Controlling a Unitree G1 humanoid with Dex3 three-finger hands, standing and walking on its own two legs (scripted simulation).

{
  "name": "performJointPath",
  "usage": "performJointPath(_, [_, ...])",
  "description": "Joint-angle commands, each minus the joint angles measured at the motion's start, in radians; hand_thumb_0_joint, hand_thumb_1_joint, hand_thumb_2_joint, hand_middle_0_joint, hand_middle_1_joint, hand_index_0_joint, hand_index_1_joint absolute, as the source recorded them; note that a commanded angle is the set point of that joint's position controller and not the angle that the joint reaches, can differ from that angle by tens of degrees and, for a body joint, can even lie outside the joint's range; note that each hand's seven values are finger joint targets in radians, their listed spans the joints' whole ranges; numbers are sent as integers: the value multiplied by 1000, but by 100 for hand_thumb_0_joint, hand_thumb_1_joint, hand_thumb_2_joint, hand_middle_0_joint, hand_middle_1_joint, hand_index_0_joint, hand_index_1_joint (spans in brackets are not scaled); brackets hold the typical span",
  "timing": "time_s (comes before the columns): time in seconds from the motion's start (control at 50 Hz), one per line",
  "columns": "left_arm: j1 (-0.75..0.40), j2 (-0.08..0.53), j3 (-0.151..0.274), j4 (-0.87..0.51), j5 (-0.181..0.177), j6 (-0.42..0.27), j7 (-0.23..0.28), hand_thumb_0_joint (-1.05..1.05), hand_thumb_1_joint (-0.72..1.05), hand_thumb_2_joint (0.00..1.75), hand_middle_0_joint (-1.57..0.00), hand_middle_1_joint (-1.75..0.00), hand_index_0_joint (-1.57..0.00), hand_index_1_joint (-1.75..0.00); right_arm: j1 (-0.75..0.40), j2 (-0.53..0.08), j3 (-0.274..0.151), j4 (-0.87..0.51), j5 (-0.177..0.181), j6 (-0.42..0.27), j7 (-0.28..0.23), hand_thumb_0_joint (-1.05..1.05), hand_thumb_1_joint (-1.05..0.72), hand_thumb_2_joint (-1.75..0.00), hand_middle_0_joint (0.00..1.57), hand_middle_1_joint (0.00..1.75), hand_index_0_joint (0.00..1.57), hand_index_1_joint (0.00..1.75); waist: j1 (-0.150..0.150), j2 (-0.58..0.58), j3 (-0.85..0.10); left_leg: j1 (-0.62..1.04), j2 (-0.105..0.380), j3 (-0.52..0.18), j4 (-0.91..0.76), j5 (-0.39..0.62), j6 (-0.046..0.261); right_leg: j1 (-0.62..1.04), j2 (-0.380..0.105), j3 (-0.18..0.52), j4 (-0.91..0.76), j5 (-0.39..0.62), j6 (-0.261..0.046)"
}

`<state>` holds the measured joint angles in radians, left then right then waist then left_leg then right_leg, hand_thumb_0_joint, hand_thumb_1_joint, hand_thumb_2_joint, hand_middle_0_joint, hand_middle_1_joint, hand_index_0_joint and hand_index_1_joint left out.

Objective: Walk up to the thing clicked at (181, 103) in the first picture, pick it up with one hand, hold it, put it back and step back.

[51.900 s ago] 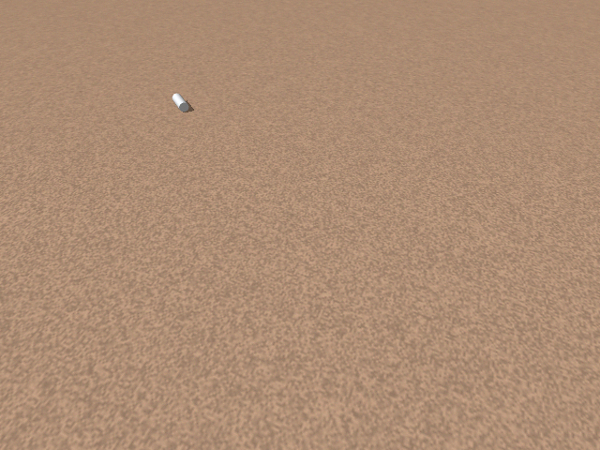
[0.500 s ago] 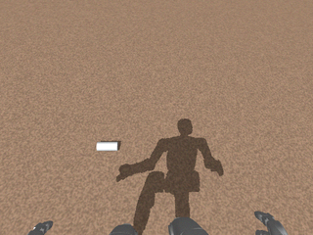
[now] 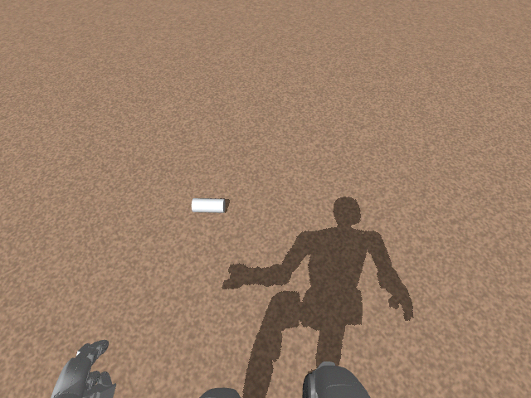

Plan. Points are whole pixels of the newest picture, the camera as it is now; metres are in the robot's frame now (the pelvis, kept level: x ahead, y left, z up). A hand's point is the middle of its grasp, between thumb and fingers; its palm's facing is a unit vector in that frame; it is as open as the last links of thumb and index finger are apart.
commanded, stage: step back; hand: left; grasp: from above
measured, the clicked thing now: (208, 205) +0.88 +0.27 -0.72
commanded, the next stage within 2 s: stand in 1.54 s
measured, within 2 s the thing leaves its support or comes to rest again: neither
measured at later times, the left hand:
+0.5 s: hand out of the picture -0.10 +0.26 -0.13, palm faces -0.08 -0.90 -0.43, open 7.4 cm
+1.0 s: hand out of the picture -0.17 +0.27 -0.14, palm faces +0.00 -0.93 -0.36, open 7.4 cm
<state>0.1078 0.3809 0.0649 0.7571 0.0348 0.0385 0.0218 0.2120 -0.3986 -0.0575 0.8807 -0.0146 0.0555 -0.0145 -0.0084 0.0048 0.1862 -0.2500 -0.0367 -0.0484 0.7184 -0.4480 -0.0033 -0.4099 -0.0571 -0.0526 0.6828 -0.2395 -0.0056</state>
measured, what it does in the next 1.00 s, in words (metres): walks backwards: left foot, then right foot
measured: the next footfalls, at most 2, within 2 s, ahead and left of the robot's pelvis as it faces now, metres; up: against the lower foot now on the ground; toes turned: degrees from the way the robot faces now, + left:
left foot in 0.02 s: +0.01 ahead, +0.12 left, +0.00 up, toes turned -3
right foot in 0.34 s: -0.16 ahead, -0.12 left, +0.00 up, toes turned -1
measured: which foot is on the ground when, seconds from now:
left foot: up 0.00-0.00, down 0.02-0.38, up 0.40-0.62, down 0.64-1.00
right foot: down 0.00-0.04, up 0.06-0.32, down 0.34-1.00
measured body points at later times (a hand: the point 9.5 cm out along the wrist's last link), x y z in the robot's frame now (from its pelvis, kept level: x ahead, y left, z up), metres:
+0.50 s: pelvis -0.18 -0.01 +0.01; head -0.14 -0.03 +0.45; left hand -0.09 +0.31 -0.10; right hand -0.07 -0.33 -0.11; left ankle -0.14 +0.13 -0.65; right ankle -0.17 -0.13 -0.72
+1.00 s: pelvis -0.23 +0.00 +0.01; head -0.23 +0.00 +0.46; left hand -0.17 +0.31 -0.11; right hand -0.17 -0.31 -0.11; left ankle -0.24 +0.13 -0.70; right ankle -0.20 -0.12 -0.72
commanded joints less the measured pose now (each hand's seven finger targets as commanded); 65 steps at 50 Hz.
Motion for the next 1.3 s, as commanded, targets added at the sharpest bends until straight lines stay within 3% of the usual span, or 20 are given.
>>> performJointPath(0.0, [45, 185, 45, -66, -19, 7, 8, 0, 90, 90, -20, -30, -20, -30, 76, -268, -81, -55, -34, -36, -7, 0, -90, -90, 20, 30, 20, 30, 4, 122, -252, 145, 260, -314, -352, 341, 122, -48, -14, 122, 126, -23, -29])
performJointPath(0.02, [-55, 215, 66, -84, -25, 4, 22, 0, 90, 90, -20, -30, -20, -30, 11, -367, -93, -86, -23, -30, 5, 0, -90, -90, 20, 30, 20, 30, -43, 264, -222, -36, 426, -471, -399, 463, 286, -45, 112, 75, 336, -423, 3])
performJointPath(0.04, [-71, 223, 75, -65, -7, 7, 29, 0, 90, 90, -20, -30, -20, -30, -27, -345, -92, -92, -30, -38, 2, 0, -90, -90, 20, 30, 20, 30, -37, 203, -183, -124, 443, -476, -395, 502, 318, -13, 123, 194, 506, -433, 0])
performJointPath(0.1, [30, 202, 69, -2, -33, 11, 22, 0, 90, 90, -20, -30, -20, -30, -116, -241, -51, -104, -30, -45, -16, 0, -90, -90, 20, 30, 20, 30, 42, 98, -173, -44, 295, -203, -280, 689, 228, -77, 157, 237, 654, -303, -12])
performJointPath(0.3, [159, 172, 52, 75, -11, -31, 4, 0, 90, 90, -20, -30, -20, -30, -112, -248, -54, -105, -2, 0, -2, 0, -90, -90, 20, 30, 20, 30, 39, 192, -316, 96, 246, -124, -119, 567, 170, 227, 90, 23, -278, -16, -3])
performJointPath(0.34, [163, 294, 85, 75, 11, -46, 6, 0, 90, 90, -20, -30, -20, -30, -108, -157, -25, -126, 5, -2, 3, 0, -90, -90, 20, 30, 20, 30, 37, -115, -269, -275, 58, -57, 76, 144, 45, 357, -135, 400, -298, 51, -83])
performJointPath(0.36, [106, 401, 106, 49, 8, -37, 6, 0, 90, 90, -20, -30, -20, -30, -160, -155, -35, -141, 5, 4, -17, 0, -90, -90, 20, 30, 20, 30, 93, -279, -205, -257, -39, -70, 315, -181, 6, 91, -370, 604, -368, 129, -280])
performJointPath(0.38, [68, 384, 102, 26, 4, -45, 11, 0, 90, 90, -20, -30, -20, -30, -161, -194, -54, -131, 6, 10, -21, 0, -90, -90, 20, 30, 20, 30, 65, -204, -145, -233, -12, -182, 460, -172, -2, -16, -391, 628, -378, 131, -304])
performJointPath(0.44, [-50, 265, 74, 11, 11, -46, 19, 0, 90, 90, -20, -30, -20, -30, -52, -191, -47, -76, 14, -1, -13, 0, -90, -90, 20, 30, 20, 30, -12, -104, -159, -212, -64, -130, 529, -26, -14, 48, -202, 288, -246, 195, -205])
performJointPath(0.54, [27, 285, 87, 28, 27, -50, 10, 0, 90, 90, -20, -30, -20, -30, -83, -189, -49, -75, -19, -24, 10, 0, -90, -90, 20, 30, 20, 30, 62, -187, -151, -210, 28, -29, 125, -75, -19, 180, -193, 328, -311, -375, -179])
performJointPath(0.6, [14, 283, 75, 47, 13, -36, -7, 0, 90, 90, -20, -30, -20, -30, 32, -159, -54, 5, -17, -54, 15, 0, -90, -90, 20, 30, 20, 30, 13, -175, -192, 99, 21, 35, -331, 33, 23, 81, -160, 256, -221, -360, -131])
performJointPath(0.62, [80, 220, 49, 61, 11, -28, -11, 0, 90, 90, -20, -30, -20, -30, 41, -177, -66, 30, -27, -64, 11, 0, -90, -90, 20, 30, 20, 30, 22, -32, -196, 209, 28, -31, -373, 38, 29, -21, -91, 193, -89, -354, -91])
performJointPath(0.66, [-4, 211, 49, 65, -8, -32, -8, 0, 90, 90, -20, -30, -20, -30, -27, -332, -78, -2, -38, -76, 8, 0, -90, -90, 20, 30, 20, 30, -20, 188, -117, -48, 393, -595, -552, -465, 219, -143, 25, 111, 176, -348, 0])
performJointPath(0.82, [69, 183, 51, 157, -9, -63, -36, 0, 90, 90, -20, -30, -20, -30, -90, -223, -49, 10, -32, -80, 16, 0, -90, -90, 20, 30, 20, 30, 28, 168, -115, -117, 201, -165, -369, -131, 122, 239, 74, 21, -183, -133, -14])
performJointPath(0.86, [104, 209, 59, 185, 2, -77, -22, 0, 90, 90, -20, -30, -20, -30, -73, -153, -31, 6, -17, -71, 14, 0, -90, -90, 20, 30, 20, 30, 52, 40, -142, -229, 140, -104, -217, -63, 64, 409, 39, 143, -290, -94, -39])
performJointPath(0.92, [44, 305, 72, 158, 6, -91, -23, 0, 90, 90, -20, -30, -20, -30, -38, -173, -44, 30, -17, -67, 9, 0, -90, -90, 20, 30, 20, 30, 33, -99, -73, -192, 40, -54, 131, -107, 8, 123, -281, 582, -496, -635, -210])
performJointPath(1.06, [-24, 212, 29, 154, -4, -78, -28, 0, 90, 90, -20, -30, -20, -30, 53, -135, -47, 98, -25, -100, 12, 0, -90, -90, 20, 30, 20, 30, -26, -106, -184, 132, 41, 10, -314, 146, 24, 60, -110, 210, -252, -82, -95])
performJointPath(1.12, [-6, 193, 23, 180, -26, -67, -22, 0, 90, 90, -20, -30, -20, -30, -73, -253, -59, 69, -26, -111, 6, 0, -90, -90, 20, 30, 20, 30, 11, 125, -127, -8, 345, -376, -473, -5, 180, 52, 28, 81, 4, -229, -9])
performJointPath(1.22, [43, 186, 19, 224, -27, -98, -15, 0, 90, 90, -20, -30, -20, -30, -115, -168, -29, 82, -4, -107, 4, 0, -90, -90, 20, 30, 20, 30, 42, 112, -237, 46, 176, -64, -237, 619, 52, 314, -15, 128, -239, 253, -31])
performJointPath(1.28, [5, 228, 21, 218, -27, -97, -12, 0, 90, 90, -20, -30, -20, -30, -87, -151, -32, 92, -4, -98, -3, 0, -90, -90, 20, 30, 20, 30, 12, 25, -259, 58, 120, -19, -225, 453, 26, 307, -82, 193, -187, 334, -76])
